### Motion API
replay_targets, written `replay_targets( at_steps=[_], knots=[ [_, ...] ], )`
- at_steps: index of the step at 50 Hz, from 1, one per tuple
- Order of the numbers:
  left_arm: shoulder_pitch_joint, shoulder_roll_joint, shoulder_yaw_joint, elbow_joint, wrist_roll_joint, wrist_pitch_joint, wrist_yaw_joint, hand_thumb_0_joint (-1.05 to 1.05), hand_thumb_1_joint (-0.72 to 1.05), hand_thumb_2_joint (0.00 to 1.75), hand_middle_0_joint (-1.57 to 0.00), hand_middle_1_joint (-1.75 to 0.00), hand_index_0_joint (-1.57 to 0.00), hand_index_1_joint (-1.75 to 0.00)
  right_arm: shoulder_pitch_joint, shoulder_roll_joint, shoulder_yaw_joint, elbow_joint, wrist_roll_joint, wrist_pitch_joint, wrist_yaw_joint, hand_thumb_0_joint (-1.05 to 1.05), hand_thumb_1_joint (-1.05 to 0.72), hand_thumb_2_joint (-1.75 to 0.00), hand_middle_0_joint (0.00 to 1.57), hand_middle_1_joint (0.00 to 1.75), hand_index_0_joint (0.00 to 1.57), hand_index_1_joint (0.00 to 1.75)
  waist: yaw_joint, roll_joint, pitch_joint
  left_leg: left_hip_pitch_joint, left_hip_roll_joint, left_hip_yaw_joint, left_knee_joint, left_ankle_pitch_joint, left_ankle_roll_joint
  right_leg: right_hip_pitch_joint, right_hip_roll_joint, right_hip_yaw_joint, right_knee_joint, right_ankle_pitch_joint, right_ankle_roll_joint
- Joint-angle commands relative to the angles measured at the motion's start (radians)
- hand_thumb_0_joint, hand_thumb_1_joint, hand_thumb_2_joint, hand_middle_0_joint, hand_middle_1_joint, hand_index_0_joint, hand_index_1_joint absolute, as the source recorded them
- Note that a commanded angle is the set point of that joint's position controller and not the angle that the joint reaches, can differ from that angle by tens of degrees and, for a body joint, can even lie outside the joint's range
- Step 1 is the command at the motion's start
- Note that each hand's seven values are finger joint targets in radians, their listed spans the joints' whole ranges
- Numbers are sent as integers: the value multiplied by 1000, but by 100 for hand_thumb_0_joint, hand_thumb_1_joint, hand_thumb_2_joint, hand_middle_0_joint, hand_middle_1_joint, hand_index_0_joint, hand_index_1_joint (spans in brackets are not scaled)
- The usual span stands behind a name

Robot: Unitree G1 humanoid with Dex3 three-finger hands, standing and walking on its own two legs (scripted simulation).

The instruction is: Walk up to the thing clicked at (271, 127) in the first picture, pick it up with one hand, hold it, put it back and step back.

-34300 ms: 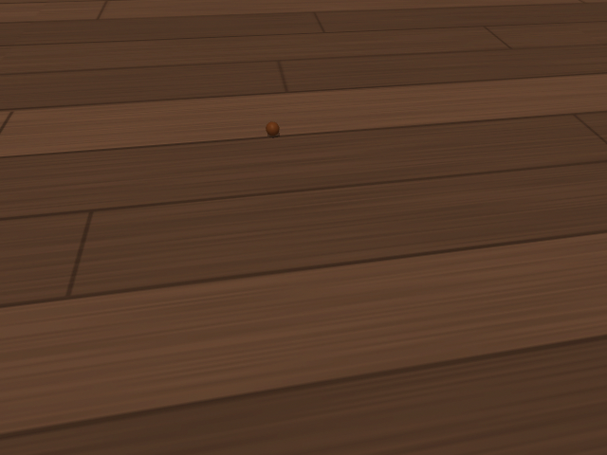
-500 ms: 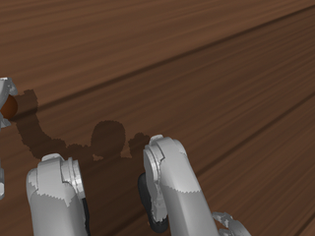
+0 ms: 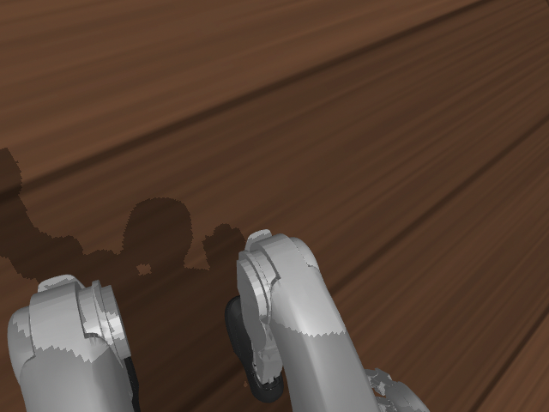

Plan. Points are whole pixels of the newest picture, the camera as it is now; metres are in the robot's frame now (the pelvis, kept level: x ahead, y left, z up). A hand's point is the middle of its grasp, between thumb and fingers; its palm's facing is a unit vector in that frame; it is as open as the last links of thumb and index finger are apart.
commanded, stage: rest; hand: left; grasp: from above
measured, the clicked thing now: out of the picture +0.46 +0.31 -0.24
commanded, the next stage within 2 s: open in 1.06 s
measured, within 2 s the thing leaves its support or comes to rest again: rests again in 0.86 s
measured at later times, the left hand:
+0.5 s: hand out of the picture +0.45 +0.30 -0.23, palm faces -0.42 -0.14 -0.90, open 9.5 cm
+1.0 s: hand out of the picture +0.45 +0.31 -0.24, palm faces -0.43 -0.15 -0.89, open 9.5 cm
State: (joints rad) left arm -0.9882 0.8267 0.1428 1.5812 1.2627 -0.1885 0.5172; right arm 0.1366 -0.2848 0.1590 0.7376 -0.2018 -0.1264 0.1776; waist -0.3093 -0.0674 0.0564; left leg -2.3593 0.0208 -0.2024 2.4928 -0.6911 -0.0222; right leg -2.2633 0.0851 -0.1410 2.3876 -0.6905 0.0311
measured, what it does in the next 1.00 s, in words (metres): stands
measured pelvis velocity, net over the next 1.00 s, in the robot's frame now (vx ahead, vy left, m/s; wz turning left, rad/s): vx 0.00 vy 0.00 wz -0.05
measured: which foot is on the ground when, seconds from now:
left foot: down 0.00-1.00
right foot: down 0.00-1.00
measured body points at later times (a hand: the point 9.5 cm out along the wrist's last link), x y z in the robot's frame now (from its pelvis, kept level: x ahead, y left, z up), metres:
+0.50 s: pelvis +0.00 +0.00 -0.01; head +0.26 +0.11 +0.34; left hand +0.47 +0.31 -0.18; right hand +0.04 -0.26 -0.07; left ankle +0.07 +0.13 -0.28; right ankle +0.10 -0.11 -0.28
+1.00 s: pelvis +0.00 +0.00 -0.01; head +0.27 +0.11 +0.33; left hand +0.47 +0.31 -0.19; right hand +0.03 -0.25 -0.07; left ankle +0.07 +0.13 -0.28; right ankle +0.10 -0.11 -0.28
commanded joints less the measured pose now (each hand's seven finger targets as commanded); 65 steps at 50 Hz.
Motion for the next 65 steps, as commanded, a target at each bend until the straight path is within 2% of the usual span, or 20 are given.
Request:
replay_targets(
  at_steps=[1, 2, 4, 14, 18, 19, 20, 22, 23, 27, 28, 41, 44, 47, 51, 52, 53, 55, 58, 65],
  knots=[
    [-285, 300, 49, -124, 1, -4, 54, 0, 60, 87, -93, -84, -96, -81, 218, -295, -77, -1, -2, -6, -8, 0, -90, -90, 20, 30, 20, 30, -9, 415, -686, 504, 9, 109, -221, 216, 42, 375, 22, -84, -232, 283, -60],
    [-285, 240, 8, -107, -2, -5, 53, 0, 61, 86, -94, -84, -97, -81, 205, -293, -71, -10, -2, -11, -6, 0, -90, -90, 20, 30, 20, 30, -15, 410, -665, 501, 6, 108, -219, 201, 39, 350, 21, -89, -229, 266, -65],
    [-280, 309, 51, -99, 0, -11, 65, 0, 65, 86, -96, -86, -99, -82, 212, -304, -72, -7, -8, -14, -4, 0, -90, -90, 20, 30, 20, 30, -19, 414, -662, 493, 12, 104, -215, 192, 42, 363, 26, -90, -234, 261, -60],
    [-304, 286, 4, -62, 2, -16, 92, 0, 66, 84, -98, -82, -100, -79, 181, -310, -47, -16, -19, -42, 11, 0, -90, -90, 20, 30, 20, 30, -44, 423, -623, 487, 19, 87, -205, 182, 38, 344, 33, -107, -224, 259, -60],
    [-292, 332, 25, -58, 2, -17, 101, 0, 68, 82, -99, -79, -102, -77, 189, -331, -41, -10, -25, -54, 16, 0, -90, -90, 20, 30, 20, 30, -43, 441, -619, 503, 19, 85, -200, 185, 36, 356, 32, -113, -227, 259, -59],
    [-293, 284, -7, -52, 4, -14, 99, 0, 69, 81, -100, -78, -103, -76, 181, -324, -34, -14, -24, -58, 18, 0, -90, -90, 20, 30, 20, 30, -46, 449, -607, 512, 16, 82, -211, 190, 30, 339, 31, -119, -217, 256, -63],
    [-289, 326, 10, -51, 6, -13, 103, 0, 70, 81, -101, -79, -104, -76, 180, -323, -38, -7, -25, -61, 23, 0, -91, -90, 20, 30, 20, 30, -47, 458, -621, 531, 24, 78, -208, 195, 31, 352, 35, -119, -210, 273, -59],
    [-306, 283, -16, -48, -3, -9, 108, 0, 68, 81, -100, -79, -102, -76, 181, -324, -27, -12, -23, -68, 27, 0, -90, -90, 20, 30, 20, 30, -59, 452, -616, 523, 20, 77, -210, 201, 31, 352, 32, -121, -213, 277, -59],
    [-301, 331, 9, -50, -5, -8, 116, 0, 69, 81, -99, -80, -102, -77, 173, -329, -33, -6, -22, -69, 29, 0, -91, -90, 20, 30, 20, 30, -50, 463, -621, 519, 25, 75, -209, 189, 33, 355, 37, -117, -213, 272, -59],
    [-293, 356, 24, -30, 4, 1, 125, 0, 68, 80, -100, -76, -102, -73, 185, -338, -24, -10, -28, -72, 37, 0, -91, -90, 20, 30, 20, 30, -60, 459, -602, 508, 26, 76, -197, 215, 34, 364, 36, -118, -211, 294, -58],
    [-302, 299, -4, -35, -6, 2, 124, 0, 66, 79, -99, -75, -101, -73, 170, -329, -16, -26, -28, -77, 38, 0, -91, -90, 20, 30, 20, 30, -61, 457, -610, 519, 24, 72, -210, 226, 29, 362, 37, -125, -208, 299, -59],
    [-291, 378, 16, 18, -17, -22, 121, 0, 67, 78, -102, -72, -103, -70, 177, -356, 5, -28, -29, -97, 44, 0, -91, -90, 20, 30, 20, 30, -82, 422, -560, 473, 31, 60, -189, 177, 39, 379, 42, -127, -226, 263, -54],
    [-307, 333, -26, 1, -15, -29, 119, 0, 71, 77, -103, -73, -105, -71, 173, -351, 12, -37, -38, -105, 50, 0, -90, -90, 20, 30, 20, 30, -92, 451, -558, 494, 30, 59, -200, 182, 34, 382, 42, -132, -223, 268, -52],
    [-294, 387, -1, 8, -19, -32, 132, 0, 69, 75, -101, -72, -104, -70, 171, -360, 14, -26, -34, -103, 48, 0, -91, -90, 20, 30, 20, 30, -84, 445, -581, 498, 36, 55, -189, 192, 37, 410, 48, -129, -226, 288, -49],
    [-313, 339, -34, 20, -17, -32, 135, 0, 68, 77, -102, -70, -103, -68, 168, -360, 23, -39, -39, -106, 54, 0, -91, -90, 20, 30, 20, 30, -103, 439, -541, 489, 35, 46, -195, 196, 34, 381, 46, -142, -221, 285, -50],
    [-295, 379, -5, 43, -14, -30, 143, 0, 68, 77, -102, -71, -103, -69, 178, -367, 23, -25, -40, -103, 53, 0, -90, -90, 20, 30, 20, 30, -100, 439, -548, 503, 38, 41, -200, 202, 32, 389, 48, -145, -220, 289, -50],
    [-307, 338, -48, 37, -13, -30, 138, 0, 69, 77, -102, -71, -104, -69, 155, -362, 31, -50, -35, -108, 55, 0, -90, -90, 20, 30, 20, 30, -99, 436, -536, 487, 36, 44, -196, 194, 34, 376, 47, -142, -220, 284, -50],
    [-288, 388, -16, 61, -12, -30, 146, 0, 71, 77, -102, -73, -104, -70, 158, -376, 27, -34, -34, -110, 52, 0, -90, -90, 20, 30, 20, 30, -96, 417, -518, 475, 38, 39, -200, 163, 35, 366, 47, -144, -223, 255, -50],
    [-314, 382, -29, 40, -4, -33, 144, 0, 71, 77, -104, -72, -105, -70, 158, -378, 30, -44, -38, -115, 55, 0, -91, -90, 20, 30, 20, 30, -102, 448, -508, 496, 38, 33, -210, 163, 29, 356, 44, -148, -215, 252, -53],
    [-323, 373, -37, 54, -6, -31, 152, 0, 15, 63, -52, -72, -55, -69, 155, -376, 36, -50, -41, -127, 61, 0, -90, -90, 20, 30, 20, 30, -114, 434, -494, 490, 41, 30, -206, 152, 30, 351, 45, -150, -217, 248, -49]
  ],
)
